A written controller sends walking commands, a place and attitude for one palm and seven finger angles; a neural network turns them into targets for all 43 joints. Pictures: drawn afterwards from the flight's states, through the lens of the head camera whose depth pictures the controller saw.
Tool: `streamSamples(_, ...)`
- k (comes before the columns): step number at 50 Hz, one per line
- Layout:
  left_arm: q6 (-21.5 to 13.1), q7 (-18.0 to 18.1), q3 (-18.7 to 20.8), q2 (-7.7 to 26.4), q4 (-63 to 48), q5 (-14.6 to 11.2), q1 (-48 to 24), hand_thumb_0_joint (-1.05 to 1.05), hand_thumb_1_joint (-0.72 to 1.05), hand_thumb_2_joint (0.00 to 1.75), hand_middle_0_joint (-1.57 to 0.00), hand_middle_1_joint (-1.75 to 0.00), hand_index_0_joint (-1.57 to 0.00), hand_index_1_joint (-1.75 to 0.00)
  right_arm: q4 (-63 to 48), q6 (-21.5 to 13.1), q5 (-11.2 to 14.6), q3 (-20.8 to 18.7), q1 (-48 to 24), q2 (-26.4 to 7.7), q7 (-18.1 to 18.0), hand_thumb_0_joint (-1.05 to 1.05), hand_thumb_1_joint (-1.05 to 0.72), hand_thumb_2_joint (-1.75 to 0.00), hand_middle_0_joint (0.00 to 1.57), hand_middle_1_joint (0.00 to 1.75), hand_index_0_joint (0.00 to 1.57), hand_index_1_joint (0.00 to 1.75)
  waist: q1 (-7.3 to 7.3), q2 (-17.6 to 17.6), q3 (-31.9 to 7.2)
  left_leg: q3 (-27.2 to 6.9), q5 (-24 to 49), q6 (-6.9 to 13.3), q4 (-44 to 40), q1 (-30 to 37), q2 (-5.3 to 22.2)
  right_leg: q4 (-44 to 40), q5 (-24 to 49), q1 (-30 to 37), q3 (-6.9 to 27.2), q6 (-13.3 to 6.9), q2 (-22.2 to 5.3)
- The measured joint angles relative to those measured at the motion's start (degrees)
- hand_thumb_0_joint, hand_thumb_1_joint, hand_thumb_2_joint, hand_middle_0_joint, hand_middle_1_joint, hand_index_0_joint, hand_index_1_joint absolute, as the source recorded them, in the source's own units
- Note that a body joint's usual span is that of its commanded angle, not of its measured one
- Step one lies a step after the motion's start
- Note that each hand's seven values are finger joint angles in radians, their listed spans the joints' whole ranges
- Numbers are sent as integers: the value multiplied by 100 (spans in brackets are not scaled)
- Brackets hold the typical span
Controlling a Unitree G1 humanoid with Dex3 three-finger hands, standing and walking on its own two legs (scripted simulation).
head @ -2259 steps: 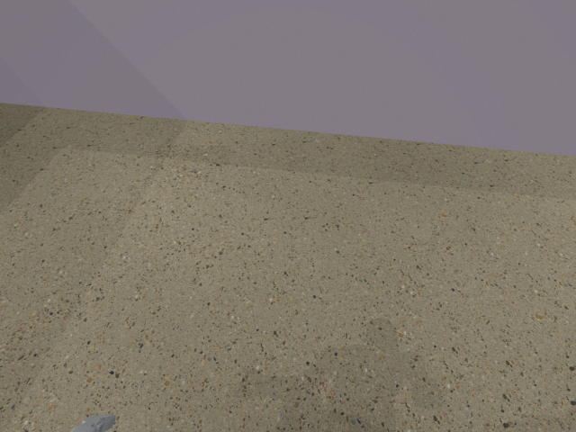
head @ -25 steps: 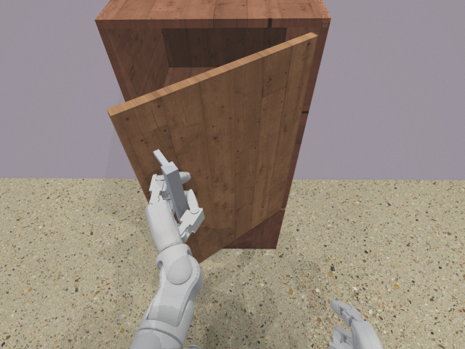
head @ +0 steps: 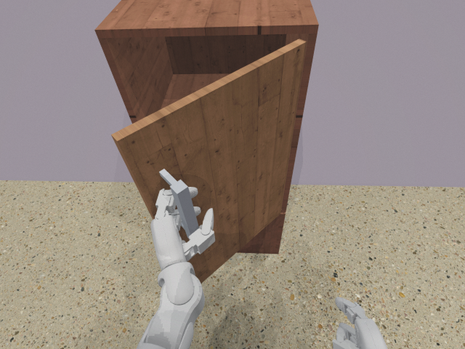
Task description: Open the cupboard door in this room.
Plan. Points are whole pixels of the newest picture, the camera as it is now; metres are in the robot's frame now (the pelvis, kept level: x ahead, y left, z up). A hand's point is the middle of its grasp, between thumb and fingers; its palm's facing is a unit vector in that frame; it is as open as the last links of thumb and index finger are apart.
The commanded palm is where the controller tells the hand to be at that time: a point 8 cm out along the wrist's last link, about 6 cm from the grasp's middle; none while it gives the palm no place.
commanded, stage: open thumb and fingers to let go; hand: left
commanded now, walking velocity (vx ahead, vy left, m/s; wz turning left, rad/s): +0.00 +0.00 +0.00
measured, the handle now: (181, 208) +0.34 +0.11 +0.07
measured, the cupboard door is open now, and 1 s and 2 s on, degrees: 45 49 48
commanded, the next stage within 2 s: slide the hand sideways off the handle in 0.56 s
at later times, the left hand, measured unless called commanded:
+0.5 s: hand (202, 230) +0.30 +0.07 +0.06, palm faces +0.30 -0.95 -0.04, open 14.8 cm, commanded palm +0.26 +0.10 +0.06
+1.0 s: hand (204, 254) +0.26 +0.06 +0.06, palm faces -0.12 -0.99 +0.03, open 16.3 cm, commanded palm +0.24 +0.12 +0.06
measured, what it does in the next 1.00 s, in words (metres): stands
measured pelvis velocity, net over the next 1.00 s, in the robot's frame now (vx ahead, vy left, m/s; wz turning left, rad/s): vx -0.01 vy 0.04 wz -0.04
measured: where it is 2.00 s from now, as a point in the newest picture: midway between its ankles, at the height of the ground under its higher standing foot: outside the picture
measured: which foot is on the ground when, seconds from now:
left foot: down 0.00-1.00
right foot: down 0.00-1.00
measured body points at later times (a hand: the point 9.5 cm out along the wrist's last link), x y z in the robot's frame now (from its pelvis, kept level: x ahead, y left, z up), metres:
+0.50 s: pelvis +0.00 +0.02 +0.00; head +0.02 -0.01 +0.45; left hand +0.28 +0.12 +0.06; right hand +0.16 -0.20 -0.11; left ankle +0.02 +0.16 -0.69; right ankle -0.01 -0.06 -0.69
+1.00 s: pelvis -0.01 +0.04 -0.01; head +0.02 +0.02 +0.44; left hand +0.26 +0.11 +0.06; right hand +0.14 -0.19 -0.10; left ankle +0.02 +0.16 -0.69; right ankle -0.01 -0.06 -0.69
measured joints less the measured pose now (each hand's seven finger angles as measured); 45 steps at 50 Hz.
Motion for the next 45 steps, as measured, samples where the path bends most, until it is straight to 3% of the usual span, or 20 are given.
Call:
streamSamples(15,-72,-18,-121,31,-103,25,88,0,-34,37,-31,-117,-31,-117,-15,-44,22,-23,113,8,-33,2,-91,-90,20,30,20,30,-18,34,10,36,-74,16,136,-104,-19,112,-49,-100,40,50,-23)
streamSamples(28,36,6,-372,73,-82,53,25,-1,-49,30,-24,-68,-26,-68,-88,-69,27,33,19,73,18,2,-91,-90,20,30,20,30,-18,40,2,82,-139,90,274,-135,-17,145,-38,-98,88,126,-25)
streamSamples(34,149,-29,-402,69,-76,-7,-46,-2,-50,30,-33,-54,-32,-60,-96,-53,34,59,-29,82,37,2,-91,-90,20,30,20,30,7,46,4,94,-149,125,321,-142,-22,155,-24,-90,101,159,-31)
streamSamples(35,136,-132,-381,84,-100,37,-24,-2,-50,30,-33,-52,-31,-58,-101,-52,47,79,-39,75,50,1,-91,-90,20,30,20,30,-4,32,19,97,-145,134,327,-148,-35,170,-24,-99,103,164,-44)
streamSamples(37,-62,-820,-328,248,-187,61,85,-2,-50,30,-31,-48,-27,-54,-189,-45,96,98,8,44,62,1,-91,-90,20,30,20,30,2,1,58,101,-131,158,349,-190,-66,220,-28,-146,104,174,-76)
streamSamples(41,-452,-2373,-393,775,-359,-327,243,-2,-50,30,-25,-40,-18,-44,-381,-96,256,92,163,-81,-10,1,-91,-90,20,30,21,30,28,70,151,102,-148,194,455,-254,-85,296,-35,-192,105,206,-97)
streamSamples(43,-508,-2675,-461,821,-421,-557,295,-2,-50,30,-22,-37,-16,-40,-436,-141,330,84,216,-135,-45,1,-91,-90,20,30,21,30,19,122,204,126,-160,216,481,-243,-84,302,-26,-179,129,232,-98)
streamSamples(45,-496,-2684,-482,719,-466,-669,352,-2,-50,30,-20,-35,-15,-37,-471,-165,362,85,257,-160,-59,1,-91,-90,20,30,21,30,7,129,228,174,-158,238,474,-229,-86,304,-11,-186,177,259,-104)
